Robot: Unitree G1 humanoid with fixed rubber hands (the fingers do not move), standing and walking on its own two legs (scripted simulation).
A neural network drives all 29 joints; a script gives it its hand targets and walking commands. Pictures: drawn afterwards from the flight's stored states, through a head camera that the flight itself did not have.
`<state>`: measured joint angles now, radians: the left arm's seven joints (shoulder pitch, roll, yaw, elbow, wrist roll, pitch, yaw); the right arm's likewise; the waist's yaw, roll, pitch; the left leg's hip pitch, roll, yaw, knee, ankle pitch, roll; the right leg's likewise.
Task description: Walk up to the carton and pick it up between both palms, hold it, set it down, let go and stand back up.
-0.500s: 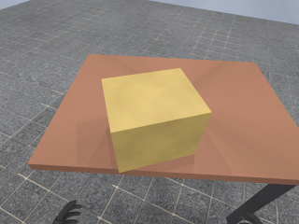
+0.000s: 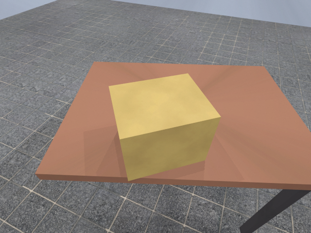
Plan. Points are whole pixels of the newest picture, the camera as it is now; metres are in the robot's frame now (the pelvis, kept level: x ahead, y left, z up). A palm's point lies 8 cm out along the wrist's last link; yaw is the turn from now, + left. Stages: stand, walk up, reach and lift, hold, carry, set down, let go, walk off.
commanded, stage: stand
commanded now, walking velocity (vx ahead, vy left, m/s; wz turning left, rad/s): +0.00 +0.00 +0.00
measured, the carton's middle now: (159, 125) +0.42 +0.03 +0.04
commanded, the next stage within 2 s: none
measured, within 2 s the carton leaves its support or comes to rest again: neither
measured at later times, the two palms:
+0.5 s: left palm out of the picture +0.06 +0.30 -0.12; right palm out of the picture +0.06 -0.31 -0.10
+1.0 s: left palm out of the picture +0.09 +0.30 -0.12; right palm out of the picture +0.07 -0.31 -0.11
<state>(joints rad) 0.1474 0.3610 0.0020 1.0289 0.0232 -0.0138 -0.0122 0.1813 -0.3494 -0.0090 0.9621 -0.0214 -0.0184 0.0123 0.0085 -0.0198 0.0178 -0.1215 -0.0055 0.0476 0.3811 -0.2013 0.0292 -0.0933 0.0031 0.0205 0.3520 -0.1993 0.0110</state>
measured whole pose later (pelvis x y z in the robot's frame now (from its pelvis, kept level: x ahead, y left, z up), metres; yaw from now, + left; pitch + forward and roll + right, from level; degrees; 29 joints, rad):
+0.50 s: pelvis -0.01 +0.00 +0.00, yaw +0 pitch -3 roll -1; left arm 0.14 0.37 -0.01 1.09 0.02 -0.02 -0.01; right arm 0.16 -0.37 -0.01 1.06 -0.02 -0.01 0.01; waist 0.01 -0.02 0.02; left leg -0.14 0.00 0.05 0.36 -0.17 0.03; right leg -0.11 0.01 0.02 0.32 -0.16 0.01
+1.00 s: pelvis +0.00 +0.00 +0.00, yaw +0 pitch -2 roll +0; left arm 0.11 0.38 -0.01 1.10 0.01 -0.02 0.00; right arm 0.14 -0.36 -0.01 1.09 -0.01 -0.02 0.00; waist -0.01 -0.02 0.04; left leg -0.12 -0.01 0.05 0.32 -0.17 0.02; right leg -0.10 0.00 0.03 0.32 -0.18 0.01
